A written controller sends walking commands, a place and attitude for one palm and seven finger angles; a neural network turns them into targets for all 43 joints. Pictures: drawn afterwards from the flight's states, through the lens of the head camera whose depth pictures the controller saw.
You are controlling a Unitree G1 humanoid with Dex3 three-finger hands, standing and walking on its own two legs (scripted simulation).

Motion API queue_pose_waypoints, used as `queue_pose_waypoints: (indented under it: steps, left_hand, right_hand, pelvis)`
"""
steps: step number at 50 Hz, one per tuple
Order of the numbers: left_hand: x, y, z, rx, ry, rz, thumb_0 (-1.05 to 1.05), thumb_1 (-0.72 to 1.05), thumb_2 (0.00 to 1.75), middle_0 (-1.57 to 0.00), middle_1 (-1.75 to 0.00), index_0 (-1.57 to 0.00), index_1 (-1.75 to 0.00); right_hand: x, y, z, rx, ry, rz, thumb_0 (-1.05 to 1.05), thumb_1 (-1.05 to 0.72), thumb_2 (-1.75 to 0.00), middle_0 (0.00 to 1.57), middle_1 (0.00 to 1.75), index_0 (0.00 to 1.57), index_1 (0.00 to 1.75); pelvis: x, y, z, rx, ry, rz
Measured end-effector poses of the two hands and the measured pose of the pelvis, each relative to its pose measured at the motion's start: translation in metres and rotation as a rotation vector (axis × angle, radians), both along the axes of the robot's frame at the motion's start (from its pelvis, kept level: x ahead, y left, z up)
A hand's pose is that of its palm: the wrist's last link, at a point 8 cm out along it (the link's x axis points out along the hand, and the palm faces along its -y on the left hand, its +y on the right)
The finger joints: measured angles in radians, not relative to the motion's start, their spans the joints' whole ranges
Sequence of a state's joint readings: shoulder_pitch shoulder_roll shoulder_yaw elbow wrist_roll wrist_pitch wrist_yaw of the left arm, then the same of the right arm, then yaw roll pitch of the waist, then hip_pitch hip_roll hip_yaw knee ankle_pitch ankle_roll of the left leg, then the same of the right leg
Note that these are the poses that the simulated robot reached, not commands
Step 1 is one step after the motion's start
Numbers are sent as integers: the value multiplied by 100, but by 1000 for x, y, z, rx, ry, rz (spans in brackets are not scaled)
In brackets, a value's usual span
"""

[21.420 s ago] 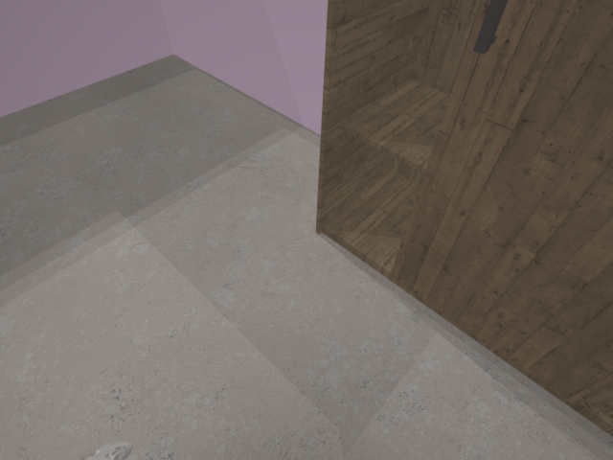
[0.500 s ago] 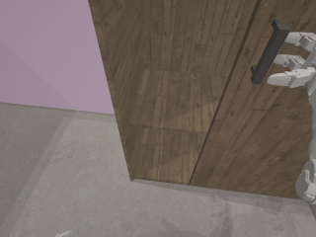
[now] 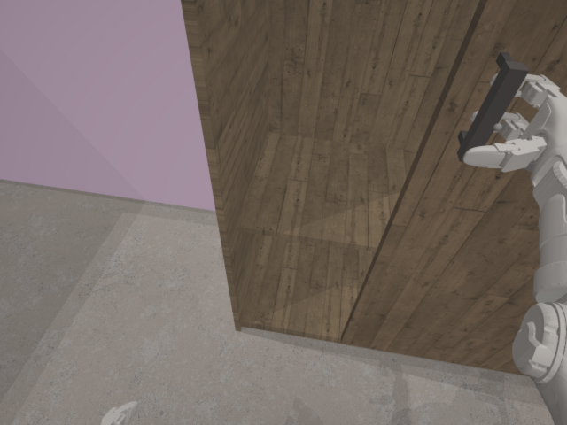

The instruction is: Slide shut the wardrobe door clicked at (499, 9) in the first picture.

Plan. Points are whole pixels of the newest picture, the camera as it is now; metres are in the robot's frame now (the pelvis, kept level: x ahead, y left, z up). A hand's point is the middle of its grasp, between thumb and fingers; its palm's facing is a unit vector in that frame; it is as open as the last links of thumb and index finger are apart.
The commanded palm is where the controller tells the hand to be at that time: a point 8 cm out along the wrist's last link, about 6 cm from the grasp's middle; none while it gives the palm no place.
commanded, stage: slide the fingers in behind the handle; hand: right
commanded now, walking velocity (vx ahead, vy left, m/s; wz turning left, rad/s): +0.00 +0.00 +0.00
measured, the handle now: (484, 109) +0.51 -0.21 +0.23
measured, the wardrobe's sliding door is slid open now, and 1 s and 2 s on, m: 0.36 0.36 0.36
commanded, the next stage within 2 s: grip the handle and tug to test in 1.34 s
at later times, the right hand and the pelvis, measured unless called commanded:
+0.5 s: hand (476, 124) +0.46 -0.18 +0.24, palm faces +0.07 +1.00 +0.00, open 13.9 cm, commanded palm +0.43 -0.23 +0.23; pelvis +0.00 +0.01 +0.00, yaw -1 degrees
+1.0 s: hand (477, 126) +0.45 -0.18 +0.24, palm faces +0.09 +1.00 +0.00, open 14.0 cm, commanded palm +0.43 -0.23 +0.23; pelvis +0.00 +0.01 +0.00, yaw -1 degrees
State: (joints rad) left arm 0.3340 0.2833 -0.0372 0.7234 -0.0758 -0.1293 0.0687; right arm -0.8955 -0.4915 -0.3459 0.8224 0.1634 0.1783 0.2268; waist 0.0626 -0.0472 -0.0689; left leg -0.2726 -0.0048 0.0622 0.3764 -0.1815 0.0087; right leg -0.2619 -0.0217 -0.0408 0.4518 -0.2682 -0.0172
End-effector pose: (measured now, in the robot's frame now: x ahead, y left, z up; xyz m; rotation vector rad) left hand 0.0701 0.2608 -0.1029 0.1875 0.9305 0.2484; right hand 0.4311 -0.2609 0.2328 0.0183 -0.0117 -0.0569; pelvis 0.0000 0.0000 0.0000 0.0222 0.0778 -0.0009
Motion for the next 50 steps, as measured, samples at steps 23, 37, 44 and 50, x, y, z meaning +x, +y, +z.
queue_pose_waypoints:
  steps: [23,37,44,50]
  left_hand:
    - [41,0,3,-7,-49,-55,1,91,90,-21,-30,-20,-30]
    - [24,5,-1,-23,-12,-16,1,91,90,-21,-30,-20,-30]
    - [29,6,2,-11,-25,-23,1,91,90,-21,-30,-20,-30]
    - [35,5,5,-5,-46,-34,1,91,90,-21,-30,-20,-30]
  right_hand:
    - [-1,22,2,-16,28,-12,-1,50,-30,30,120,30,120]
    - [-6,28,2,-26,11,-36,-1,50,-30,30,120,28,120]
    - [-9,28,3,-19,19,-36,-1,50,-30,28,120,28,120]
    - [-8,28,4,-19,27,-34,-1,50,-30,29,120,29,120]
  pelvis:
    - [2,8,1,-4,-12,-18]
    - [5,12,2,-6,-30,-2]
    - [3,12,2,-5,-35,-7]
    - [0,10,2,-5,-31,-8]
